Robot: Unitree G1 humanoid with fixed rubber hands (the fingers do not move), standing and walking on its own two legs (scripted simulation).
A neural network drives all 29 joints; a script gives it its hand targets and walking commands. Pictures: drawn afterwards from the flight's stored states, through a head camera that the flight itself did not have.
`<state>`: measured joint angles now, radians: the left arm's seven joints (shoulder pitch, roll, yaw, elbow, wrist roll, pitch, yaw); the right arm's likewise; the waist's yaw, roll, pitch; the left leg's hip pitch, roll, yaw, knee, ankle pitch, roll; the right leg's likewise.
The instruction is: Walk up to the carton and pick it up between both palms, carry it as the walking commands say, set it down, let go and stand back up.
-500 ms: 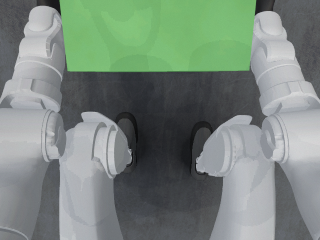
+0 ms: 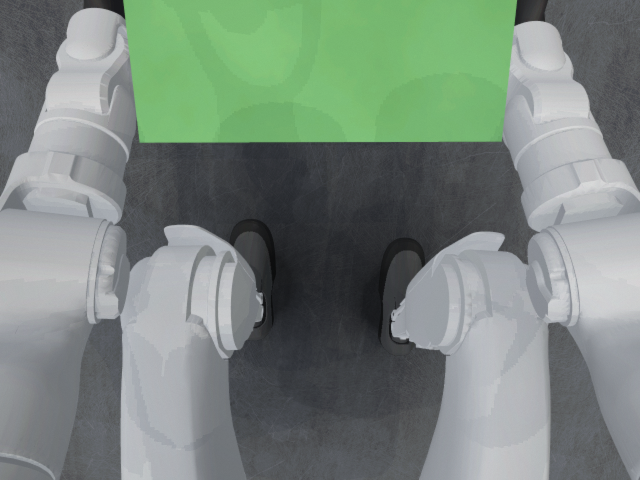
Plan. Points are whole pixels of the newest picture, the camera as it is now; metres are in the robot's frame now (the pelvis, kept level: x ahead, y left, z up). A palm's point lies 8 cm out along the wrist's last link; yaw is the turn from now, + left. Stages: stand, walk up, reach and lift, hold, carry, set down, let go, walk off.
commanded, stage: reach and lift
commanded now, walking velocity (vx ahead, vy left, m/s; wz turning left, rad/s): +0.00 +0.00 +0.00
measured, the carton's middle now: (318, 64) +0.49 +0.04 -0.24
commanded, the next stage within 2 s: none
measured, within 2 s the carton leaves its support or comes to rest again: leaves its support in 0.42 s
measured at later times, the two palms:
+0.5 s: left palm out of the picture +0.52 +0.23 -0.16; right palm (524, 11) +0.54 -0.15 -0.16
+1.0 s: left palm out of the picture +0.52 +0.24 -0.07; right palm out of the picture +0.54 -0.15 -0.08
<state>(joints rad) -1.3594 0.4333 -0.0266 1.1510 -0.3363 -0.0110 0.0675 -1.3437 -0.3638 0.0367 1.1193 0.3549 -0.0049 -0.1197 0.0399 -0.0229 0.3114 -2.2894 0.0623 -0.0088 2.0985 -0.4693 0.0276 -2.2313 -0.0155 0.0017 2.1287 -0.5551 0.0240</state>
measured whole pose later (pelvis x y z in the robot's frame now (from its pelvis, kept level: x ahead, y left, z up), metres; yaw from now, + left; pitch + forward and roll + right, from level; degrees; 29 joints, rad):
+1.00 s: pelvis +0.00 +0.00 +0.03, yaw +0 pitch +43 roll -1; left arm -1.23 0.35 0.27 0.90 -0.10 0.25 -0.02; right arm -1.18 -0.23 -0.29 0.83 0.08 0.26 -0.05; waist 0.04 -0.03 0.03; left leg -2.27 0.06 -0.01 1.98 -0.46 0.01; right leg -2.23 0.00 0.00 2.01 -0.54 0.02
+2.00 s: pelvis +0.03 -0.01 +0.14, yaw +1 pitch +46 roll -2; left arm -0.97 0.18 0.45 0.63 0.10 0.40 -0.14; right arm -0.93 -0.09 -0.46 0.58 -0.09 0.40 0.09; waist 0.03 -0.03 -0.17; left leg -1.98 0.03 -0.02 1.61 -0.43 -0.01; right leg -1.93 0.01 -0.01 1.64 -0.50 0.01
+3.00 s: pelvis +0.07 -0.01 +0.28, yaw +3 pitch +35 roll -1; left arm -0.62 0.06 0.44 0.51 0.15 0.40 -0.18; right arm -0.59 -0.01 -0.44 0.48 -0.13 0.40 0.15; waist 0.02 -0.04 -0.20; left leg -1.36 0.02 -0.01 1.09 -0.34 -0.01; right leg -1.32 0.00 0.00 1.12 -0.41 0.00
